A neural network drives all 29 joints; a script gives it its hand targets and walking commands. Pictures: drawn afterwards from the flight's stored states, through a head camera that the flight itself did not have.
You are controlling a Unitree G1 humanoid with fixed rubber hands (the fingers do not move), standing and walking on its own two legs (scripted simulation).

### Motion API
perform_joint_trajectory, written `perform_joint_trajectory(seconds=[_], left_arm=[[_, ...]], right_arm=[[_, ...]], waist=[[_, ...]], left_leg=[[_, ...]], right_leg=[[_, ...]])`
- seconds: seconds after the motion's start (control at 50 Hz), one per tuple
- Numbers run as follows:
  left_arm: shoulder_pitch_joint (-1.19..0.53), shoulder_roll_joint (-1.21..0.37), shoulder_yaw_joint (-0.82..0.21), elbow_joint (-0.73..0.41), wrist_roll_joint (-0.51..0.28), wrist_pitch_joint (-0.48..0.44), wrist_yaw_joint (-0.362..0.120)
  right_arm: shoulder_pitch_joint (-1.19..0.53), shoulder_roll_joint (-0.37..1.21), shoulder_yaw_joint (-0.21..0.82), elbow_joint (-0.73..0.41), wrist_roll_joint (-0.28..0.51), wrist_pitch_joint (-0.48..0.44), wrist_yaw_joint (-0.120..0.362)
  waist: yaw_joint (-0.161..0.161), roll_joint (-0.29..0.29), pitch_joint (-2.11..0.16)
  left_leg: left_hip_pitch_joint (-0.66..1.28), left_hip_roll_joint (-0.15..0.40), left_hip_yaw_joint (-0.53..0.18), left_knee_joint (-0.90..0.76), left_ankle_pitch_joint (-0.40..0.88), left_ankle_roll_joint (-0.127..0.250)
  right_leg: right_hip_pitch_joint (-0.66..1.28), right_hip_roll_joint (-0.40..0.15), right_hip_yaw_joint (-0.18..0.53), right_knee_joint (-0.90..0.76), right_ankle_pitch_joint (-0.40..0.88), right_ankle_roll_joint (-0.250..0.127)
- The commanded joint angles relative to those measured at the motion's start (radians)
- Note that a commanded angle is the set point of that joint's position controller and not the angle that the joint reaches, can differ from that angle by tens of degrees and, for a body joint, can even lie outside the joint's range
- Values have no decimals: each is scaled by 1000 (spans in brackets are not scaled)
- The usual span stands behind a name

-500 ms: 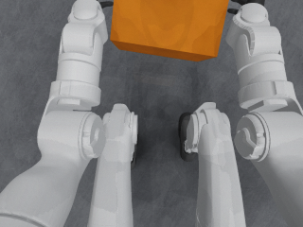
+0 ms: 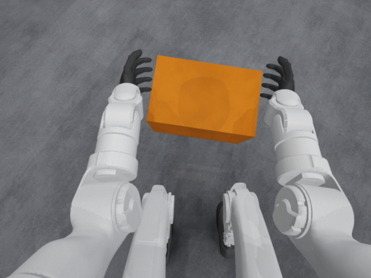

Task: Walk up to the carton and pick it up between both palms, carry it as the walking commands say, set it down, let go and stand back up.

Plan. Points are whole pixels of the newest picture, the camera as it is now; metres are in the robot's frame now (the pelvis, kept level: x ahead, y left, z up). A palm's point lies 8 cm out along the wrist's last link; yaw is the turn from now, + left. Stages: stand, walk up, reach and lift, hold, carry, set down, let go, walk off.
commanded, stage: reach and lift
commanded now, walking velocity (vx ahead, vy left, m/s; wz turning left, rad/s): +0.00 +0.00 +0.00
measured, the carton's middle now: (202, 104) +0.50 +0.00 -0.11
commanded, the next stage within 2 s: none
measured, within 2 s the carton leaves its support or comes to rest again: neither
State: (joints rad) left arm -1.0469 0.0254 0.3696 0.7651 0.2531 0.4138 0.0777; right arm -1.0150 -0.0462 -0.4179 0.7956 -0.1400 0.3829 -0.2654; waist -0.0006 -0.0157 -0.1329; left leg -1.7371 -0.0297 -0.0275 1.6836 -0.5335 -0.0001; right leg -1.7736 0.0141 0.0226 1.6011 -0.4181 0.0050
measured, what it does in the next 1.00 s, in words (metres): rises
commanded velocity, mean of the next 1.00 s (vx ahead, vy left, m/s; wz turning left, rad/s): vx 0.00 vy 0.00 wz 0.00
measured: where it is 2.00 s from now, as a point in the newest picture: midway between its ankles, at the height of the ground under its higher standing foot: (194, 243)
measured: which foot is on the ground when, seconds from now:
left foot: down 0.00-1.00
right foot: down 0.00-1.00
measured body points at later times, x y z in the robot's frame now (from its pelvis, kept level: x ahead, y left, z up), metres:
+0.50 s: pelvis +0.04 +0.01 +0.07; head +0.19 +0.02 +0.49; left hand +0.48 +0.16 +0.04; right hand +0.48 -0.16 +0.04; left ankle +0.10 +0.11 -0.50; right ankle +0.14 -0.13 -0.50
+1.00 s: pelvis +0.06 +0.02 +0.14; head +0.16 +0.04 +0.58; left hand +0.45 +0.16 +0.11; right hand +0.45 -0.16 +0.13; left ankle +0.10 +0.11 -0.50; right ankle +0.14 -0.13 -0.50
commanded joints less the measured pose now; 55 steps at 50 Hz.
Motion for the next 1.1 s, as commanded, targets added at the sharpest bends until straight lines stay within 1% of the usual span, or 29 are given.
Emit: perform_joint_trajectory(seconds=[0.0,0.02,0.06,0.08,0.12,0.24,0.28,0.3,0.34,0.4,0.46,0.48,0.5,0.54,0.58,0.6,0.7,0.72,0.76,0.8,0.82,0.86,0.88,0.94,0.98,1.02,1.04,1.06,1.08], left_arm=[[-539,-1026,-304,37,-150,-59,-327],[-488,-1037,-317,82,-156,-57,-321],[-508,-1048,-306,63,-141,-46,-330],[-500,-1048,-364,-1,-164,-56,-335],[-516,-1101,-361,-4,-182,-52,-331],[-378,-1074,-517,-141,-232,-87,-311],[-431,-1135,-511,-167,-254,-92,-306],[-390,-1152,-492,-142,-268,-97,-301],[-485,-1097,-591,-296,-318,-109,-304],[-448,-1094,-547,-181,-279,-95,-314],[-374,-1085,-514,-172,-258,-98,-322],[-350,-1099,-488,-158,-248,-87,-319],[-351,-1137,-531,-144,-256,-85,-325],[-424,-1097,-498,-186,-243,-87,-324],[-288,-1154,-480,-105,-240,-72,-327],[-289,-1144,-475,-116,-240,-70,-336],[-219,-1187,-542,-167,-268,-89,-329],[-197,-1143,-512,-143,-237,-82,-319],[-164,-1117,-483,-170,-212,-88,-317],[-275,-1165,-574,-224,-258,-109,-314],[-182,-1186,-576,-156,-277,-98,-314],[-171,-1192,-630,-271,-282,-105,-297],[-49,-1139,-475,-97,-179,-86,-297],[-138,-1167,-507,-145,-221,-84,-313],[-192,-1226,-600,-249,-289,-82,-308],[-157,-1161,-522,-181,-225,-69,-307],[-260,-1182,-599,-317,-286,-90,-308],[-221,-1208,-550,-210,-255,-73,-304],[-138,-1171,-519,-179,-236,-52,-310]], right_arm=[[-597,1049,341,-16,84,-20,476],[-573,1023,293,3,65,-32,485],[-617,1058,349,-4,77,-24,486],[-595,1093,368,-33,98,-21,488],[-554,1049,326,-19,64,-35,488],[-471,1126,530,-187,178,-55,495],[-489,1116,514,-200,174,-56,492],[-436,1170,513,-143,153,-43,487],[-433,1151,591,-185,214,-39,490],[-442,1108,500,-139,145,-42,493],[-378,1158,521,-99,143,-39,493],[-306,1159,466,-58,117,-21,489],[-405,1146,513,-148,144,-39,500],[-278,1180,440,5,83,-16,497],[-341,1145,476,-104,112,-28,507],[-298,1138,456,-86,105,-26,502],[-268,1127,479,-190,131,-54,523],[-242,1099,464,-124,125,-43,529],[-199,1154,466,-95,108,-31,535],[-195,1145,484,-127,98,-56,533],[-291,1080,546,-252,136,-74,532],[-151,1121,502,-143,118,-58,548],[-176,1090,438,-81,67,-44,543],[-204,1098,465,-114,84,-42,548],[-112,1161,473,-79,95,-26,556],[-147,1099,394,-66,64,-27,558],[-111,1141,435,-55,71,-21,565],[-109,1139,410,-12,68,-18,561],[-86,1149,394,-5,46,7,558]], waist=[[3,42,-860],[-60,48,-839],[17,72,-861],[-29,8,-918],[-68,59,-909],[12,51,-1102],[-21,96,-1006],[-17,15,-1022],[7,61,-1131],[-34,29,-928],[20,29,-943],[-30,12,-867],[-19,36,-951],[-33,41,-832],[3,96,-870],[-38,56,-842],[-49,107,-891],[-1,118,-837],[-16,-19,-777],[-75,84,-837],[-48,54,-906],[-58,89,-900],[13,76,-673],[-24,69,-669],[-91,47,-713],[-60,88,-584],[-96,71,-680],[-72,157,-588],[-83,28,-547]], left_leg=[[441,-113,22,-348,142,-7],[478,-106,-20,-371,83,-10],[423,-127,42,-391,83,-15],[463,-118,6,-394,129,-12],[512,-117,-9,-425,114,-22],[702,-109,-18,-396,395,-27],[723,-105,-16,-423,357,-24],[702,-104,-39,-457,328,-18],[745,-119,-9,-441,389,-22],[666,-99,-34,-507,224,-19],[681,-112,-8,-529,231,-16],[676,-101,-28,-551,209,-5],[745,-88,-47,-564,236,-13],[696,-94,-19,-580,190,-13],[787,-96,-28,-613,281,-13],[797,-91,-41,-613,300,-13],[967,-80,-81,-665,506,-28],[950,-68,-62,-659,509,-32],[896,-73,-68,-698,415,-9],[986,-72,-70,-703,444,-23],[1093,-63,-116,-723,559,-18],[1172,-35,-129,-727,667,-56],[1007,-49,-98,-759,536,-39],[1016,-58,-83,-792,355,-35],[1179,-32,-129,-846,439,-31],[1111,-34,-115,-863,391,-37],[1187,-26,-121,-861,428,-45],[1164,-30,-114,-874,380,-47],[1135,-28,-122,-901,368,-30]], right_leg=[[593,122,-52,-248,76,-10],[529,123,-77,-235,28,-7],[644,115,-43,-285,30,-25],[667,124,-67,-275,82,-14],[637,131,-55,-292,66,-27],[806,135,-20,-302,305,-4],[757,123,-26,-341,237,-18],[804,131,-36,-340,224,-7],[894,130,-10,-351,287,-10],[822,132,-19,-394,165,-18],[906,123,-6,-441,175,-20],[916,121,-11,-446,166,-20],[885,126,-28,-426,187,-15],[930,116,3,-491,148,-35],[941,114,-10,-485,202,-22],[958,119,-6,-510,213,-29],[1003,115,-7,-545,342,-21],[943,114,6,-538,321,-19],[1018,119,11,-588,305,-16],[1015,120,5,-594,321,-26],[1011,122,-3,-607,348,-18],[943,132,-3,-617,358,-17],[893,122,8,-627,252,-21],[1032,101,25,-679,189,-34],[1087,106,10,-709,259,-25],[1017,107,1,-717,207,-28],[1047,113,2,-720,248,-28],[1036,95,15,-726,217,-40],[1103,102,6,-758,225,-23]])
